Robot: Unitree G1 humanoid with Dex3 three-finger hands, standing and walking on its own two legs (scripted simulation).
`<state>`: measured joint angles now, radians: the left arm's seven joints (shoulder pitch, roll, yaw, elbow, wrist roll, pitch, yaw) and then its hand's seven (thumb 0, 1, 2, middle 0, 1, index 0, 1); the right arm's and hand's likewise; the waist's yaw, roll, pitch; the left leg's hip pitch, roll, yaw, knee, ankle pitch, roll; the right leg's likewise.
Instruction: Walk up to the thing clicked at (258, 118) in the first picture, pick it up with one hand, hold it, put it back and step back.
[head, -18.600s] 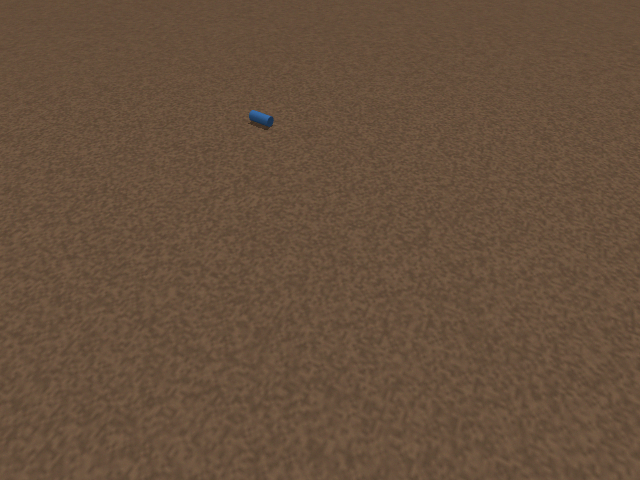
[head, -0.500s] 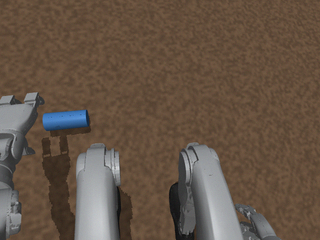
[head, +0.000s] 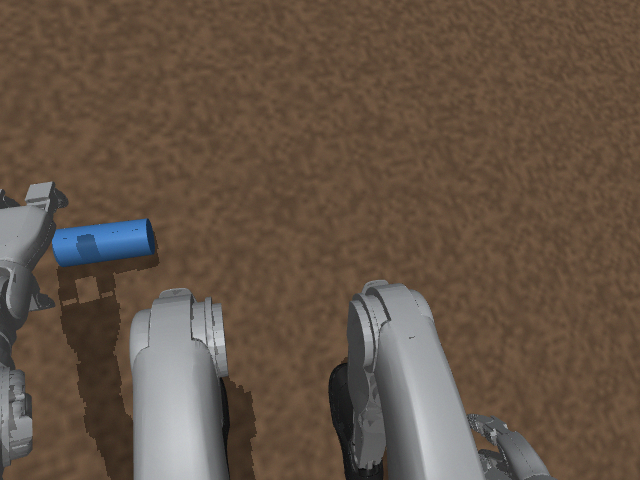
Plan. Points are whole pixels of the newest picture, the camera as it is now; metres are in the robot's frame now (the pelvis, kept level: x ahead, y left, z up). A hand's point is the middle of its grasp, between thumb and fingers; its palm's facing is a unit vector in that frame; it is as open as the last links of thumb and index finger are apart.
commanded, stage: rise first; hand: left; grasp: from above
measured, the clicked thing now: (106, 242) +0.43 +0.32 -0.30
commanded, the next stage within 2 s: approach in 1.74 s
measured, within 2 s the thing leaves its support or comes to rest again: neither
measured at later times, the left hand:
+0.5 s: hand (44, 258) +0.38 +0.36 -0.18, palm faces -0.43 -0.14 -0.89, open 14.0 cm
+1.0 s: hand (42, 251) +0.39 +0.36 -0.19, palm faces -0.42 -0.13 -0.90, open 13.9 cm
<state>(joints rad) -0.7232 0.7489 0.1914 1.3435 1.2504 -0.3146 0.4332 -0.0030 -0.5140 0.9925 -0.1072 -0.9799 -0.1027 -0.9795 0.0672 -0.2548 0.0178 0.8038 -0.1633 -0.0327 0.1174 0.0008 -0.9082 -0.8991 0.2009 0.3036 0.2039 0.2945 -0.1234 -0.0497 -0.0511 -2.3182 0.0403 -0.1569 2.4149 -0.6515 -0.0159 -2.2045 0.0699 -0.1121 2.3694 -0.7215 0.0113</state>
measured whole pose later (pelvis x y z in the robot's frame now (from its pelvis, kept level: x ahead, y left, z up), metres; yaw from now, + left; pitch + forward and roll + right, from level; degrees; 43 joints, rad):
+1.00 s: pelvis +0.00 +0.00 -0.01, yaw -1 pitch +30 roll -9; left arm -0.76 0.80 0.21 1.39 1.26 -0.30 0.46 0.00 -0.50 0.99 -0.14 -0.96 -0.13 -0.97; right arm 0.08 -0.25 0.06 0.80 -0.18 -0.06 0.14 0.00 -0.91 -0.90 0.20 0.30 0.20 0.29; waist -0.16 -0.06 -0.02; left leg -2.34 0.04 -0.18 2.46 -0.66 -0.01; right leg -2.21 0.08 -0.13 2.39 -0.72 0.02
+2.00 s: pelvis +0.00 +0.00 +0.00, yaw -1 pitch +30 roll -9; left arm -0.80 0.79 0.12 1.39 1.25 -0.28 0.42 0.00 -0.52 1.00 -0.13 -0.97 -0.11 -0.99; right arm 0.09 -0.26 0.07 0.79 -0.17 -0.06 0.13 0.00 -0.91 -0.90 0.20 0.30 0.20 0.29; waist -0.16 -0.06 -0.05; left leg -2.34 0.03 -0.17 2.43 -0.64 -0.01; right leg -2.21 0.07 -0.12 2.37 -0.71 0.02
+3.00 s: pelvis +0.00 +0.00 -0.02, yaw -3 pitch +28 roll -10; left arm -0.89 0.84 0.14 1.64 1.34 -0.29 0.64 0.00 -0.54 1.01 -0.09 -0.99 -0.07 -1.00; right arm 0.04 -0.29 0.15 0.78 -0.25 -0.13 0.18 0.00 -0.90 -0.90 0.20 0.30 0.20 0.29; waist -0.25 -0.12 0.02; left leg -2.36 0.03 -0.22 2.52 -0.65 -0.02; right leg -2.23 0.09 -0.16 2.43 -0.71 0.02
